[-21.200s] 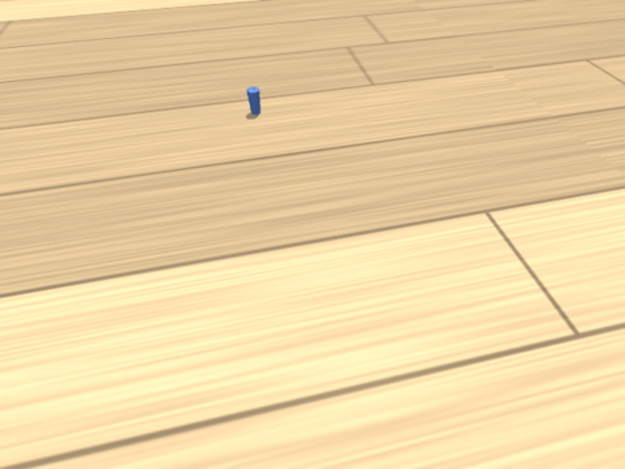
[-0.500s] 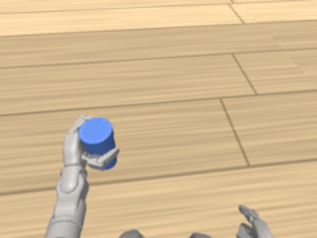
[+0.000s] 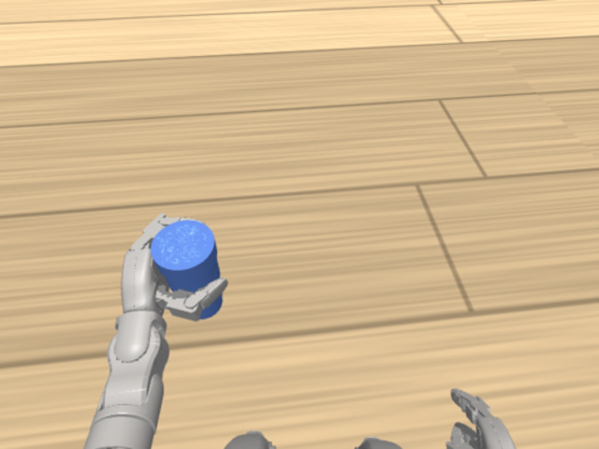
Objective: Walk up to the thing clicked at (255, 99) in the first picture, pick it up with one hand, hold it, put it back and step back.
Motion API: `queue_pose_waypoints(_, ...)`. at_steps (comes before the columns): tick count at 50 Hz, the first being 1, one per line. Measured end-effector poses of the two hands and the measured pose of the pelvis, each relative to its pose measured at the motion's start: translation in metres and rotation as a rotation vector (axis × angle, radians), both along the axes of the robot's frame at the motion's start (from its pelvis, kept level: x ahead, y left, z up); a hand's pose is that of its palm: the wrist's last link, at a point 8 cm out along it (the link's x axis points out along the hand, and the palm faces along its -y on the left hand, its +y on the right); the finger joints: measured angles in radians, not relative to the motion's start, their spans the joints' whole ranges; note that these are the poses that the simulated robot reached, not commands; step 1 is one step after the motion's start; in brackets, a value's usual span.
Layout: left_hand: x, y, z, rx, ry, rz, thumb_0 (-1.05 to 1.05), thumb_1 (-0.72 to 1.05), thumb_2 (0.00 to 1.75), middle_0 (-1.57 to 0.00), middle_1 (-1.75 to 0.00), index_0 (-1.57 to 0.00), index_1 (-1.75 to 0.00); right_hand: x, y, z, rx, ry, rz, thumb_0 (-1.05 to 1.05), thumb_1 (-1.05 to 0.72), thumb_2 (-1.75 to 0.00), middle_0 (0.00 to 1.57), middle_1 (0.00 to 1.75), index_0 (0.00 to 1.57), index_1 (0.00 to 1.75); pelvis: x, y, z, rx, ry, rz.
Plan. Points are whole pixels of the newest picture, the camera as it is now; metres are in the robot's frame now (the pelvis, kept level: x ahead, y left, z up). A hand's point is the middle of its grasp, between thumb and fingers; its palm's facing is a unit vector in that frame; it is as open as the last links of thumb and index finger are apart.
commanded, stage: crouch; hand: left
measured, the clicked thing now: (194, 276) +0.33 +0.17 +0.04
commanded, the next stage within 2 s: lower in 1.86 s
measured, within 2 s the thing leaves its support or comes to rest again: neither
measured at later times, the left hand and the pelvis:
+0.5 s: hand (202, 307) +0.33 +0.18 -0.07, palm faces +0.18 -0.98 +0.01, open 10.2 cm; pelvis -0.02 +0.00 -0.07, yaw +0 degrees
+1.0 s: hand (217, 351) +0.34 +0.20 -0.32, palm faces +0.20 -0.98 -0.01, open 10.1 cm; pelvis -0.06 +0.00 -0.27, yaw -3 degrees
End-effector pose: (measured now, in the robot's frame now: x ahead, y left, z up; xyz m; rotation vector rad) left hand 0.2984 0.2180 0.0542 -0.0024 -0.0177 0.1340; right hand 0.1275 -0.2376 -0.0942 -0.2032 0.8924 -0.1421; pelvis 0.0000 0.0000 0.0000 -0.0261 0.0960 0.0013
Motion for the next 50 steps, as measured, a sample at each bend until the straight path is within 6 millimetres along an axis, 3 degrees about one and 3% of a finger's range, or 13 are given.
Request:
queue_pose_waypoints(11,-0.002,-0.001,-0.016,-0.009,0.021,0.017,0.04,-0.38,1.09,-0.8,-1.08,-0.67,-1.05,-0.003,-0.004,-0.004,-0.004,0.011,0.003,0.01,-0.91,-0.9,0.2,0.3,0.2,0.3,-0.003,-0.003,-0.004,0.002,0.022,0.0)
queue_pose_waypoints(16,-0.003,0.004,-0.043,-0.013,0.047,0.036,0.04,-0.37,1.1,-0.8,-1.08,-0.67,-1.05,-0.007,-0.01,-0.014,-0.019,0.033,0.009,0.01,-0.91,-0.9,0.2,0.3,0.2,0.3,-0.008,-0.004,-0.014,0.001,0.064,-0.001)
queue_pose_waypoints(21,-0.003,0.008,-0.082,-0.011,0.054,0.044,0.04,-0.37,1.09,-0.79,-1.09,-0.67,-1.05,-0.014,-0.018,-0.036,-0.042,0.071,0.022,0.01,-0.91,-0.9,0.2,0.3,0.2,0.3,-0.014,-0.005,-0.036,-0.001,0.139,-0.001)
queue_pose_waypoints(30,0.002,0.016,-0.177,0.0,0.011,0.047,0.04,-0.36,1.09,-0.79,-1.08,-0.67,-1.05,-0.023,-0.029,-0.113,-0.076,0.141,0.047,0.01,-0.9,-0.9,0.2,0.3,0.2,0.3,-0.024,-0.003,-0.112,-0.014,0.318,-0.009)
queue_pose_waypoints(41,0.003,0.031,-0.286,0.024,0.018,0.059,0.03,-0.36,1.09,-0.79,-1.09,-0.67,-1.05,-0.023,-0.021,-0.225,-0.053,0.213,0.098,0.01,-0.91,-0.9,0.2,0.3,0.2,0.3,-0.043,-0.003,-0.206,-0.023,0.447,-0.021)
queue_pose_waypoints(50,0.008,0.033,-0.372,0.009,0.037,0.072,0.03,-0.36,1.09,-0.79,-1.09,-0.67,-1.05,-0.043,-0.022,-0.298,-0.064,0.273,0.135,0.0,-0.92,-0.9,0.2,0.3,0.2,0.3,-0.061,-0.005,-0.275,-0.028,0.483,-0.031)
